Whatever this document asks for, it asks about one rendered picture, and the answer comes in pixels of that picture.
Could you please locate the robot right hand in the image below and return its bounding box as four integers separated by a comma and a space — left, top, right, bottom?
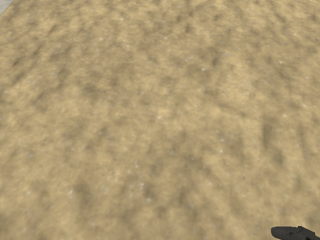
271, 226, 320, 240

